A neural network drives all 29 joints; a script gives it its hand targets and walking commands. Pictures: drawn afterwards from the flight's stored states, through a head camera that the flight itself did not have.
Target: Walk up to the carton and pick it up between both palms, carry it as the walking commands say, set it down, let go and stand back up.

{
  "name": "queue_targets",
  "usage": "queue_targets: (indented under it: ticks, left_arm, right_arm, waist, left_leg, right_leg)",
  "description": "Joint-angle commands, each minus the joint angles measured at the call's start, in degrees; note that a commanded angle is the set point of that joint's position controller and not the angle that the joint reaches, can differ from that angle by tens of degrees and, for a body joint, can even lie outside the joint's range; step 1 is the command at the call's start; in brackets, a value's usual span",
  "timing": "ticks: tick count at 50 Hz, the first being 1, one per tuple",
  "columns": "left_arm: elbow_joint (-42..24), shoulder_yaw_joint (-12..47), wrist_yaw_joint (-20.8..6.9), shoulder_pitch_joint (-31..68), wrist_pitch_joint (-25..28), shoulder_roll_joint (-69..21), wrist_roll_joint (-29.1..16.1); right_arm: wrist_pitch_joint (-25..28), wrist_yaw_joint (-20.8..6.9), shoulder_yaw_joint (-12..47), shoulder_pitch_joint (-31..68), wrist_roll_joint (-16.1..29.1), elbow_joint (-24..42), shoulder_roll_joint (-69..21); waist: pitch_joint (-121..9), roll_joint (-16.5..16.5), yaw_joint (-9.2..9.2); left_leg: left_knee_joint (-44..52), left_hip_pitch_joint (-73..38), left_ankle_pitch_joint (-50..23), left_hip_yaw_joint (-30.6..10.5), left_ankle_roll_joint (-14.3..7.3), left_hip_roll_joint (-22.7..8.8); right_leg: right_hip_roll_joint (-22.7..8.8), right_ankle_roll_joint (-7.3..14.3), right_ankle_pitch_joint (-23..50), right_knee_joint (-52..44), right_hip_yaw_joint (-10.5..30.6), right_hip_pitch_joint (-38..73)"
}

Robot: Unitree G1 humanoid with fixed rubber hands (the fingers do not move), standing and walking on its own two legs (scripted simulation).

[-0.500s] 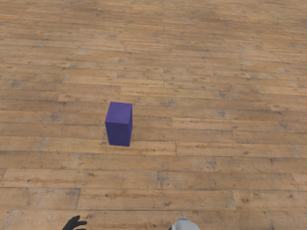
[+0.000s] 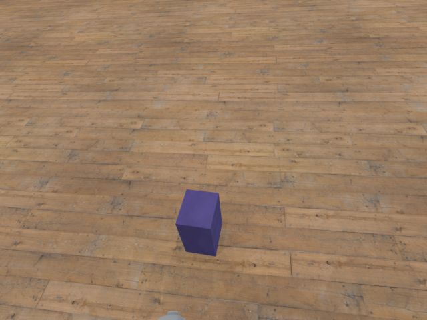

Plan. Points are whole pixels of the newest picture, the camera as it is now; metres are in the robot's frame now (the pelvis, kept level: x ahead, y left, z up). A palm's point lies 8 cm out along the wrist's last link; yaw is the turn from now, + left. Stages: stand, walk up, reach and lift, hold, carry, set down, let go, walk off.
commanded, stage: walk up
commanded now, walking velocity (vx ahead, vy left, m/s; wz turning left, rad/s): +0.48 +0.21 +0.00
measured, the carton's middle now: (201, 223) +0.68 +0.16 -0.64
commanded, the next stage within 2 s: none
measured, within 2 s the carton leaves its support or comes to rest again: neither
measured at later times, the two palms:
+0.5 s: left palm (98, 271) +0.28 +0.32 -0.15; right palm out of the picture +0.15 -0.18 -0.12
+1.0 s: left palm (97, 265) +0.27 +0.30 -0.10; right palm (330, 256) +0.33 -0.24 -0.16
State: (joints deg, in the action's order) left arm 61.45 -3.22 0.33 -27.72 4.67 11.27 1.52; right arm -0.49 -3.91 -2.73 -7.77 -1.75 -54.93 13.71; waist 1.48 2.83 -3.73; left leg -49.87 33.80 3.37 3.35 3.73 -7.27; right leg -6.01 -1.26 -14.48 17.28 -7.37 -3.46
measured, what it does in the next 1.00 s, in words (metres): walks ahead: left foot, then right foot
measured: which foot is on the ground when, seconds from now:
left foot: up 0.00-0.16, down 0.18-0.68, up 0.70-1.00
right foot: down 0.00-0.18, up 0.20-0.66, down 0.68-1.00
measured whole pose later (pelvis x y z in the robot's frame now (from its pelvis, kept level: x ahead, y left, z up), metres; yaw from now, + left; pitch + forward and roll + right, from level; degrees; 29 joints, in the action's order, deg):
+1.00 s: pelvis +0.26 +0.03 +0.00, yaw +1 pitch +1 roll +5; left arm 55.4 -3.0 3.3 -16.1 1.1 12.2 1.1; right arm -4.9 -0.7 -5.6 -10.7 -1.6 -55.1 16.9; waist 2.3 3.0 -1.9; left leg -65.4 29.1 17.2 -2.9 5.1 1.1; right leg -8.4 0.5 -11.8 25.3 -8.2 -14.5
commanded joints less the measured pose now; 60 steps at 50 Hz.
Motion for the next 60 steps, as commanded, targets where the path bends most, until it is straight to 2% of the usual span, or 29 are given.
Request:
queue_targets:
  ticks: [1,4,7,8,9,10,11,12,14,15,19,23,27,30,33,34,35,36,37,38,39,43,46,51,53,55,57,59,60]
  left_arm:
    - [-3.0,-1.9,0.6,-0.9,0.3,9.7,0.2]
    - [-2.3,-1.9,0.6,-4.0,0.5,9.0,0.2]
    - [-2.5,-2.8,1.1,0.2,0.1,11.4,0.1]
    - [-2.1,-2.2,0.8,1.1,-0.2,9.4,-0.4]
    - [-1.7,-1.3,0.7,-1.3,-0.6,5.7,-1.4]
    - [-4.2,-0.1,0.6,-4.1,-0.4,-0.2,-1.4]
    - [-3.7,-1.3,1.2,-3.7,-1.0,3.7,-2.0]
    - [-3.6,-1.5,0.9,-1.2,-1.2,5.2,-2.6]
    - [-2.5,-1.2,0.3,1.9,-1.6,3.0,-1.1]
    - [-1.5,-0.9,0.0,1.1,-2.4,0.9,-0.8]
    - [-1.6,-2.0,-0.3,3.6,-5.6,4.1,0.6]
    - [-4.0,-1.4,-2.0,9.9,-6.9,1.9,0.7]
    - [-7.2,-0.1,-2.0,18.8,-5.2,1.9,-0.4]
    - [-8.2,-0.2,-1.6,21.2,-4.3,2.2,-0.2]
    - [-5.7,-0.6,-0.6,13.3,-2.6,1.3,0.1]
    - [-5.2,-1.0,0.1,9.9,-1.2,4.1,0.4]
    - [-6.0,-1.6,0.7,6.9,-0.3,8.7,0.8]
    - [-5.5,-2.1,1.9,6.7,-0.4,12.1,0.0]
    - [-5.0,-1.6,2.3,6.5,-0.7,10.4,-0.5]
    - [-5.0,-0.8,2.6,7.3,-0.8,8.9,-1.2]
    - [-6.0,-0.5,3.1,9.0,-1.4,8.7,-1.1]
    - [-7.0,-1.4,3.9,8.8,-4.0,9.2,-0.7]
    - [-8.1,-1.7,3.3,9.9,-3.4,9.5,-0.2]
    - [-7.6,-2.3,3.0,7.5,-3.3,11.0,-0.4]
    - [-8.2,-3.0,2.8,7.7,-3.5,13.2,0.2]
    - [-8.5,-3.2,2.6,7.6,-4.1,13.4,0.4]
    - [-8.5,-3.7,2.6,7.9,-4.9,14.5,0.3]
    - [-8.7,-4.2,2.0,9.9,-5.6,15.7,0.7]
    - [-9.9,-3.8,1.3,11.7,-5.7,14.3,0.4]
  right_arm:
    - [0.5,-0.8,0.1,4.4,0.4,3.4,1.5]
    - [1.5,-0.7,0.4,7.7,0.3,4.2,0.3]
    - [2.2,0.7,-0.5,1.9,0.2,2.8,2.5]
    - [3.9,1.5,-1.0,-7.0,-0.4,0.0,3.4]
    - [5.3,2.3,-2.3,-18.1,-1.4,-2.7,7.8]
    - [5.8,3.2,-3.6,-22.2,-1.4,-4.0,15.9]
    - [5.4,3.3,-3.9,-23.5,0.7,-5.6,17.0]
    - [5.5,3.5,-2.3,-19.2,1.0,-4.9,11.6]
    - [5.7,3.8,0.0,-9.8,0.4,-2.7,4.0]
    - [5.6,3.9,0.3,-7.7,0.7,-1.9,3.0]
    - [5.9,4.5,-0.7,-13.2,0.5,-3.8,7.5]
    - [5.3,4.3,-0.2,-12.3,0.5,-3.6,5.1]
    - [4.9,4.4,-0.2,-13.7,0.9,-4.1,4.2]
    - [4.3,4.0,-0.9,-17.1,0.5,-4.7,5.8]
    - [3.5,4.2,-0.6,-17.5,0.6,-6.0,4.0]
    - [3.3,4.5,-0.3,-17.9,0.7,-6.3,2.0]
    - [3.0,4.9,1.4,-17.8,1.4,-5.3,-4.4]
    - [0.9,5.5,0.3,-16.2,1.8,-4.7,0.2]
    - [-0.5,5.6,-0.9,-14.9,1.7,-4.6,2.7]
    - [-1.2,5.3,-0.9,-16.1,1.5,-5.0,2.2]
    - [-1.6,5.2,-1.5,-16.6,1.2,-5.3,2.2]
    - [-3.7,3.7,-2.7,-10.9,-0.5,-1.8,3.4]
    - [-4.3,3.0,-2.8,-8.4,0.1,0.1,3.5]
    - [-5.0,2.6,-2.5,-4.7,0.3,3.3,3.9]
    - [-5.1,2.5,-2.2,-2.7,0.6,4.4,3.7]
    - [-5.0,2.2,-1.5,-2.9,0.8,4.9,2.5]
    - [-4.6,2.0,-1.2,-1.4,0.3,5.4,3.4]
    - [-3.9,2.0,-1.2,-4.7,0.3,4.7,3.6]
    - [-3.1,2.2,-0.8,-7.9,0.4,3.3,2.9]
  waist:
    - [7.7,-12.0,0.37]
    - [7.5,-14.7,-1.84]
    - [2.1,-15.0,1.62]
    - [-4.0,-12.4,6.31]
    - [-11.3,-6.3,10.55]
    - [-17.1,14.8,9.17]
    - [-20.1,13.1,9.39]
    - [-15.9,11.3,7.13]
    - [-9.4,5.5,3.85]
    - [-7.8,6.1,3.20]
    - [-5.9,2.8,3.19]
    - [-0.5,9.5,2.98]
    - [1.8,12.7,4.20]
    - [1.6,6.7,6.19]
    - [-2.1,1.2,2.59]
    - [-1.8,-3.4,1.02]
    - [-3.4,-16.2,0.52]
    - [-0.2,-22.5,-0.10]
    - [-2.6,-15.4,0.94]
    - [-5.2,-11.8,1.89]
    - [-5.2,-12.7,3.19]
    - [-5.9,-12.2,2.78]
    - [-3.1,-15.5,2.70]
    - [-2.6,-16.7,1.57]
    - [-1.4,-14.5,1.46]
    - [-1.0,-19.3,1.05]
    - [-0.3,-17.4,0.14]
    - [-0.7,-18.0,1.71]
    - [-2.0,-17.5,3.12]
  left_leg:
    - [10.4,1.3,-2.8,1.9,0.6,-0.2]
    - [17.5,-3.0,0.0,5.7,-0.5,1.1]
    - [22.1,-14.1,5.2,4.1,-2.1,3.6]
    - [27.1,-26.2,0.0,4.0,-2.8,3.7]
    - [25.0,-41.0,-6.3,-1.7,-3.4,-4.1]
    - [25.1,-53.9,-25.5,-20.7,-7.8,-20.2]
    - [26.9,-50.3,-41.6,-23.0,-11.4,-20.5]
    - [26.6,-44.0,-45.7,-17.4,-11.7,-17.5]
    - [27.7,-34.1,-39.2,-9.8,-9.9,-13.1]
    - [30.0,-29.1,-31.9,-6.8,-9.7,-11.9]
    - [32.1,-27.7,-28.1,-10.6,-10.7,-15.1]
    - [38.8,-21.5,-0.6,-6.6,-9.2,-11.6]
    - [40.8,-18.9,10.6,0.8,-8.7,-4.9]
    - [40.5,-21.3,16.7,-2.7,-10.0,-8.8]
    - [29.8,-17.5,15.3,0.9,-7.8,-4.5]
    - [23.8,-13.2,12.9,3.4,-5.6,-1.0]
    - [14.6,-7.9,20.0,4.9,-1.4,2.0]
    - [7.2,-10.2,28.9,1.8,-1.4,4.5]
    - [0.9,-11.5,29.2,-1.5,-1.9,4.7]
    - [-2.3,-10.0,27.8,-4.0,-1.2,4.9]
    - [-6.4,-8.8,25.2,-5.0,-0.5,4.5]
    - [-18.8,-3.5,18.3,-7.6,0.5,6.5]
    - [-20.9,-2.7,13.9,-7.3,1.3,8.3]
    - [-10.2,-3.5,13.2,-5.8,2.2,6.9]
    - [-4.8,-3.5,15.9,-5.2,2.5,5.6]
    - [1.2,-6.9,17.5,-2.1,1.8,4.8]
    - [6.2,-10.1,18.8,0.4,1.4,5.2]
    - [14.5,-17.3,18.1,1.0,-0.4,4.0]
    - [21.2,-22.3,14.2,2.3,-1.4,5.6]
  right_leg:
    - [-12.4,5.4,3.4,-11.4,6.5,-3.8]
    - [-12.2,4.5,19.6,-7.2,2.7,-0.4]
    - [-12.1,3.0,32.5,0.4,0.8,1.5]
    - [-7.0,1.4,28.6,11.7,-2.0,0.1]
    - [-3.7,0.2,9.4,25.7,-2.5,-7.5]
    - [1.2,-1.7,-24.9,42.8,-0.4,-24.2]
    - [1.5,-1.2,-22.1,47.4,7.2,-24.3]
    - [0.6,-0.7,-19.9,51.0,7.9,-24.6]
    - [-1.3,-0.1,-13.5,48.7,8.1,-24.3]
    - [-1.8,0.0,-11.6,46.0,7.8,-21.9]
    - [-0.3,-0.4,-7.8,43.9,7.0,-22.8]
    - [-0.7,-1.5,0.9,36.9,6.0,-25.3]
    - [1.2,-1.3,4.9,22.4,1.5,-19.4]
    - [1.0,-1.5,-0.1,16.6,0.5,-18.4]
    - [2.1,-1.1,3.3,7.3,-0.8,-3.3]
    - [-2.6,-0.9,6.3,3.3,3.7,3.5]
    - [-17.8,1.4,25.3,-1.7,18.6,6.7]
    - [-23.2,7.4,59.3,1.7,22.3,-0.5]
    - [-19.8,10.0,67.6,4.4,18.5,-0.3]
    - [-17.5,8.7,65.7,5.6,14.7,2.1]
    - [-16.9,7.5,62.8,5.5,12.5,3.1]
    - [-16.2,6.3,45.1,4.3,9.8,-1.3]
    - [-14.6,6.0,36.4,2.5,7.1,-5.6]
    - [-15.2,7.9,25.6,0.5,7.4,-5.1]
    - [-16.8,8.8,19.7,-0.4,8.2,-5.6]
    - [-16.1,8.6,11.0,-1.9,7.9,-7.5]
    - [-16.5,8.4,7.1,-3.0,8.5,-9.2]
    - [-16.6,7.1,8.4,-2.2,8.4,-12.3]
    - [-13.7,6.1,9.4,0.5,7.1,-13.7]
